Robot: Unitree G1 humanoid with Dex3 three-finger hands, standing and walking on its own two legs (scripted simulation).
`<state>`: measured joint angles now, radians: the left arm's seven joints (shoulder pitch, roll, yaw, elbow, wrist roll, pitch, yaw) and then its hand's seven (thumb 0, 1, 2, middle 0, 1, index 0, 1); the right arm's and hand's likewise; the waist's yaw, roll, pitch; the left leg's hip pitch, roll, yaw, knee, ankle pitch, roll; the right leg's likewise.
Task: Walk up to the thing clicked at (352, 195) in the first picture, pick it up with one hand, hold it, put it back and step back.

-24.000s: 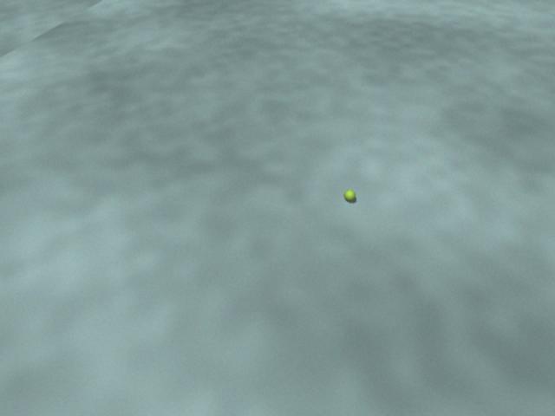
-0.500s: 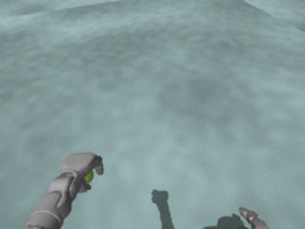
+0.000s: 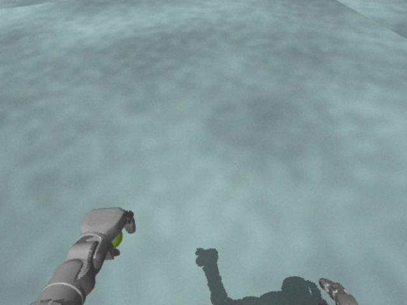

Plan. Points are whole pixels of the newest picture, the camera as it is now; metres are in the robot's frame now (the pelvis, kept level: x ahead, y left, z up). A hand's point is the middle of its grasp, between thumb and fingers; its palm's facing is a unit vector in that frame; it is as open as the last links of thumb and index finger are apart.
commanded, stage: crouch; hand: left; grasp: from above
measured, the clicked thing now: (109, 237) +0.30 +0.24 -0.09
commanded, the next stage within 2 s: lower in 1.68 s
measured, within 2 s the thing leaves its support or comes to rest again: neither
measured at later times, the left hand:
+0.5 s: hand (132, 257) +0.32 +0.24 -0.30, palm faces -0.42 +0.02 -0.91, open 7.2 cm
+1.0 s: hand (140, 272) +0.33 +0.26 -0.50, palm faces -0.45 -0.02 -0.89, open 6.3 cm
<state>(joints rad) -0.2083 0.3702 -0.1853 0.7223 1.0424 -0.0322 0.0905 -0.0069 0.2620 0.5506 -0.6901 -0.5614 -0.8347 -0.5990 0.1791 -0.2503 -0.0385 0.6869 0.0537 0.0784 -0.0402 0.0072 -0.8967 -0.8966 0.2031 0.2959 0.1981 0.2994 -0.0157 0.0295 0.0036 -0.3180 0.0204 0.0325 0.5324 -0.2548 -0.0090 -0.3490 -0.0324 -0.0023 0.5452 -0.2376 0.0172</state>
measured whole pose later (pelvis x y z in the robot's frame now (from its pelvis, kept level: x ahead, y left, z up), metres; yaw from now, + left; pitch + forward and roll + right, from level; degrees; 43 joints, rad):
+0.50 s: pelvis -0.04 +0.01 -0.17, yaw +0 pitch +28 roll -2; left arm -0.53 0.39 -0.07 1.14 1.17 -0.06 0.41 -0.06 0.32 0.43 -0.73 -0.47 -0.88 -0.49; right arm 0.23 -0.26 -0.09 0.76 -0.03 0.00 -0.02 0.00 -0.90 -0.89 0.20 0.30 0.20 0.30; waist -0.11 0.03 -0.20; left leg -1.42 0.03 -0.01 1.52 -0.59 0.01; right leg -1.42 -0.03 0.00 1.48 -0.55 0.03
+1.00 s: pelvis -0.06 +0.01 -0.32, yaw -1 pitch +37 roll -4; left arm -0.66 0.49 0.03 1.21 1.23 -0.14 0.45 -0.07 0.32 0.43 -0.74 -0.42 -1.02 -0.50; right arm 0.12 -0.25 -0.06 0.75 -0.10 -0.09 0.07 0.00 -0.91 -0.90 0.21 0.30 0.20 0.30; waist -0.13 0.02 -0.17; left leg -2.00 0.01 -0.07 2.05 -0.69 0.00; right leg -1.97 -0.05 -0.03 1.99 -0.66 0.02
